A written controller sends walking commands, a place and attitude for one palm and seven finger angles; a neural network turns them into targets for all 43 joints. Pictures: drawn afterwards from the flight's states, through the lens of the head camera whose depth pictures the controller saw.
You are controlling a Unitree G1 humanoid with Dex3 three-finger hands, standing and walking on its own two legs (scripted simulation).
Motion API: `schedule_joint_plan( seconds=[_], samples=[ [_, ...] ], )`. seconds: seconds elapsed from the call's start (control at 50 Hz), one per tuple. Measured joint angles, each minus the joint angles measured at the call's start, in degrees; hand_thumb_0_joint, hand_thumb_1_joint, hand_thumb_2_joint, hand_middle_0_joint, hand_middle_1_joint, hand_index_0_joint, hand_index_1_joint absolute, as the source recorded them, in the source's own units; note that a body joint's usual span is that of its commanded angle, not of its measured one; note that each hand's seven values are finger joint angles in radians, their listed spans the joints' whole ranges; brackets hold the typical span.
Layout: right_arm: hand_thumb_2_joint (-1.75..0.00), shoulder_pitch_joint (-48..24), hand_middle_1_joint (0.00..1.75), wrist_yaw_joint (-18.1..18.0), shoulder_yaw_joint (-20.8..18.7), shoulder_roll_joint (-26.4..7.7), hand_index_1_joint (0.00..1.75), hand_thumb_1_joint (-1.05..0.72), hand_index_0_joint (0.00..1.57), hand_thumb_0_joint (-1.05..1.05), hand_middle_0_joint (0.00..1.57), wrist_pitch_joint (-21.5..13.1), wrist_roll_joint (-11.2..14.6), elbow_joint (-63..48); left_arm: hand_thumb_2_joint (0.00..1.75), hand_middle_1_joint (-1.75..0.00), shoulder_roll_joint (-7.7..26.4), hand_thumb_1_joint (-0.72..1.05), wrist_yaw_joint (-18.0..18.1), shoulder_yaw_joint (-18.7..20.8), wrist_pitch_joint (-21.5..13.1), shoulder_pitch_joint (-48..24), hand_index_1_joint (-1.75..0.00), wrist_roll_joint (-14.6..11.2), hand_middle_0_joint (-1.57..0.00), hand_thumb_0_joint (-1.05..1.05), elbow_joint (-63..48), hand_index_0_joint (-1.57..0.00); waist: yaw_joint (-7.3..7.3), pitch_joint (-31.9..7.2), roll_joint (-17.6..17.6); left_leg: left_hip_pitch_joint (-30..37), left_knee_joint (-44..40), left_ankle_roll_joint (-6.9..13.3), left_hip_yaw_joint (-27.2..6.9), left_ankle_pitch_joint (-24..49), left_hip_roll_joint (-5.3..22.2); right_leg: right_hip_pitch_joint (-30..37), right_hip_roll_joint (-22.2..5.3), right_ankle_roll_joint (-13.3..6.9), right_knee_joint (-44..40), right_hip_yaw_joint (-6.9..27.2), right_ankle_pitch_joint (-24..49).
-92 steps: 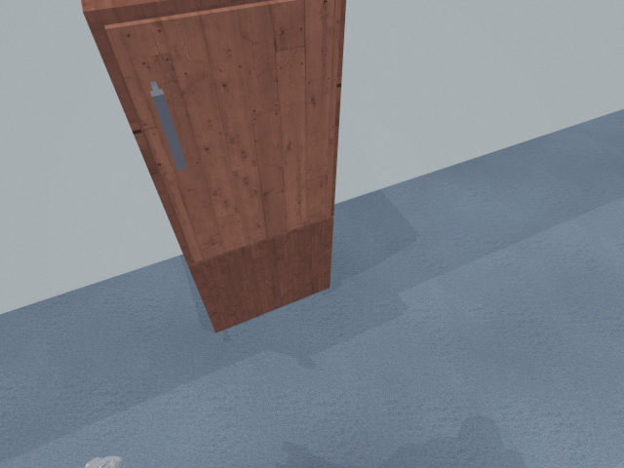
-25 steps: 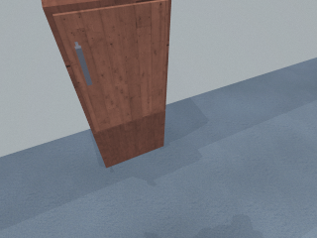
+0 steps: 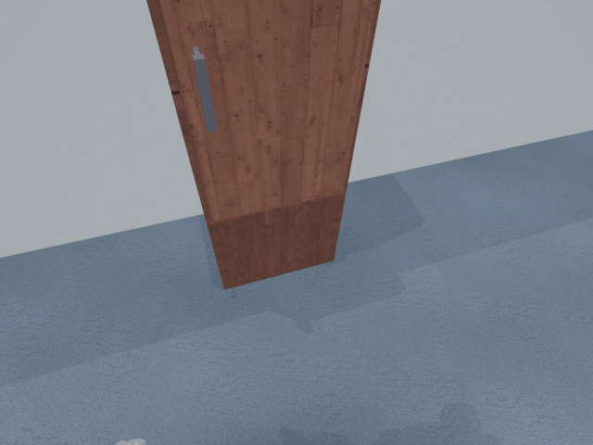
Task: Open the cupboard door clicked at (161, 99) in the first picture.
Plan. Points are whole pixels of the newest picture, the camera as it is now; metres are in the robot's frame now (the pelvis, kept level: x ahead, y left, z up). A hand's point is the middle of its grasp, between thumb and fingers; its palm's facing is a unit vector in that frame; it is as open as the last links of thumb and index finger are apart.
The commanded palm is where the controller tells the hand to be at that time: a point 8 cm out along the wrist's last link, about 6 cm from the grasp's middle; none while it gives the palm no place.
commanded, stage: turn to face it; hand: left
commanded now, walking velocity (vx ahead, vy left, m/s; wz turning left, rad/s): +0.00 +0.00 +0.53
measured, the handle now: (204, 90) +0.72 +0.22 +0.09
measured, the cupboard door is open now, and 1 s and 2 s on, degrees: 0 0 0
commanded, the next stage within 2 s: take the last steps up to it in 0.58 s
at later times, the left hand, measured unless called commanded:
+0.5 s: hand out of the picture +0.02 +0.23 -0.16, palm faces +0.22 -0.94 -0.25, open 7.4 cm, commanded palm none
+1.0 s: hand out of the picture -0.10 +0.15 -0.18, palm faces +0.37 -0.92 -0.14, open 7.4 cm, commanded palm none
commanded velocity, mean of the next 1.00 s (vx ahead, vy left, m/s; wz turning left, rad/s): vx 0.10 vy -0.05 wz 0.16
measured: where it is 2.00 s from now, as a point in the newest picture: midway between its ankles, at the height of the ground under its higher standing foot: (318, 438)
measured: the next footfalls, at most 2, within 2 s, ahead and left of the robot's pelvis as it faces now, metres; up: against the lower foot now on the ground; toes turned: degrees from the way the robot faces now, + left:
right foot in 0.60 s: +0.04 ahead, -0.11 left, +0.00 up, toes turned +12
left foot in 0.96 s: -0.01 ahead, +0.14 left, +0.00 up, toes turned +23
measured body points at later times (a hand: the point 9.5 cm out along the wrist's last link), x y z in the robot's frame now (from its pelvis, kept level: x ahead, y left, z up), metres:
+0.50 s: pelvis -0.01 +0.02 +0.01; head +0.02 +0.03 +0.46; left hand +0.01 +0.28 -0.14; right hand +0.06 -0.21 -0.14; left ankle +0.01 +0.11 -0.73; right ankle +0.00 -0.13 -0.69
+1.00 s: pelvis +0.01 +0.01 +0.00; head +0.01 +0.03 +0.45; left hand -0.12 +0.20 -0.17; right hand +0.13 -0.20 -0.14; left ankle -0.05 +0.12 -0.74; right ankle +0.00 -0.12 -0.72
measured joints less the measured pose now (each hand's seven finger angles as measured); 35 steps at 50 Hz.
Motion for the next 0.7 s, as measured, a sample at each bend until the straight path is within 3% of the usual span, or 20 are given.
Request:
schedule_joint_plan(
  seconds=[0.04,0.08,0.1,0.16,0.24,0.4,0.5,0.56,0.6,0.66,0.7],
  samples=[
    [-0.90,0.8,0.30,0.3,-0.3,1.2,0.30,-0.91,0.20,0.00,0.20,0.1,0.2,-0.9,0.90,-0.30,-0.4,0.90,0.0,0.2,0.1,0.6,-0.30,0.2,-0.20,0.00,-0.8,-0.21,-0.23,0.8,-1.0,-0.4,0.9,-0.4,2.0,-0.7,0.5,-0.3,-1.6,0.8,1.9,-1.3,-1.1],
    [-0.90,2.1,0.30,0.7,-0.4,2.1,0.30,-0.91,0.20,0.00,0.20,-0.3,0.1,-2.0,0.90,-0.30,-0.5,0.90,-0.2,0.4,0.5,1.5,-0.30,0.0,-0.20,0.00,-1.4,-0.21,-0.56,0.9,-1.9,1.3,-4.9,-0.2,3.6,4.7,1.1,-1.6,-3.3,2.0,5.5,-2.4,-3.0],
    [-0.90,2.6,0.30,0.8,-0.5,2.5,0.30,-0.91,0.20,0.00,0.20,-0.7,-0.2,-2.5,0.90,-0.30,-0.5,0.90,-0.2,0.6,0.9,1.8,-0.30,-0.2,-0.20,0.00,-1.6,-0.21,-0.69,0.8,-2.4,0.8,-5.3,1.5,3.6,6.4,0.5,-3.4,-4.1,2.4,9.2,-2.1,-5.0],
    [-0.90,3.3,0.30,0.5,-0.3,4.1,0.30,-0.91,0.20,0.00,0.20,-1.3,-0.6,-3.1,0.90,-0.30,-0.6,0.90,0.0,1.5,2.5,2.2,-0.30,-0.3,-0.20,0.00,-1.3,-0.21,-0.20,1.0,-3.2,-0.2,-5.2,4.6,3.7,6.4,-0.8,-10.1,-2.7,2.4,24.1,2.7,-11.3],
    [-0.90,4.4,0.30,-0.4,0.2,5.8,0.30,-0.91,0.20,0.00,0.21,-1.8,-0.6,-2.7,0.90,-0.30,-0.7,0.91,-0.4,2.3,2.5,2.8,-0.30,-0.2,-0.20,0.01,-0.3,-0.20,-0.13,0.4,-2.9,1.6,-12.4,5.1,2.4,10.5,-1.8,-14.6,-1.7,3.1,31.9,4.5,-6.4],
    [-0.90,5.0,0.30,-1.0,-0.5,6.4,0.30,-0.90,0.21,0.00,0.21,-2.0,-0.5,-2.3,0.90,-0.30,-1.5,0.91,-0.3,2.7,2.2,3.3,-0.30,-0.3,-0.20,0.01,0.2,-0.20,-0.62,-0.9,-1.0,3.6,-19.4,5.2,-1.1,14.9,-2.5,-12.0,-0.7,4.0,23.5,5.1,-6.3],
    [-0.90,4.5,0.30,-1.1,-1.2,5.5,0.30,-0.90,0.21,0.00,0.21,-1.6,-0.8,-1.9,0.90,-0.30,-2.6,0.91,0.0,2.3,1.9,2.3,-0.30,-0.5,-0.19,0.01,-0.1,-0.20,-1.19,-1.4,0.1,3.3,-19.2,4.4,-3.1,15.5,-3.1,-8.1,0.6,3.3,15.0,5.2,-7.6],
    [-0.90,4.2,0.30,-0.9,-1.6,4.6,0.30,-0.90,0.20,0.00,0.21,-1.2,-0.7,-1.7,0.90,-0.30,-3.4,0.91,0.2,1.9,1.0,2.2,-0.30,-0.7,-0.19,0.00,-0.7,-0.20,-1.06,-1.9,0.7,2.5,-17.9,3.4,-4.3,15.2,-3.6,-4.2,1.5,2.7,6.9,4.9,-4.5],
    [-0.90,4.4,0.30,-0.7,-1.8,4.2,0.30,-0.90,0.20,0.00,0.21,-1.1,-0.3,-1.8,0.90,-0.30,-3.6,0.91,0.3,1.5,0.0,2.8,-0.30,-0.6,-0.20,0.00,-1.3,-0.20,-0.56,-2.7,0.3,0.8,-15.1,2.6,-4.5,14.1,-4.5,-0.5,1.3,1.3,-1.5,4.8,-1.3],
    [-0.90,3.6,0.30,-0.5,-2.6,2.9,0.30,-0.91,0.20,0.00,0.20,0.0,-0.4,-1.6,0.90,-0.30,-5.1,0.91,0.4,0.9,-0.6,3.6,-0.30,-0.2,-0.20,0.00,-1.1,-0.20,-0.07,-2.5,2.1,-3.6,-2.6,1.1,-4.2,3.2,-3.9,-0.3,1.8,-1.1,-0.8,3.4,-1.1],
    [-0.90,3.1,0.30,-0.3,-2.9,2.5,0.30,-0.91,0.20,0.00,0.20,0.4,-0.5,-1.7,0.90,-0.30,-5.6,0.91,0.5,0.7,-0.8,4.7,-0.30,-0.1,-0.20,0.00,-1.0,-0.20,0.08,-2.4,2.1,-6.3,7.0,0.4,-3.0,1.4,-3.3,0.6,1.4,-1.4,-1.5,2.7,-0.3]
  ],
)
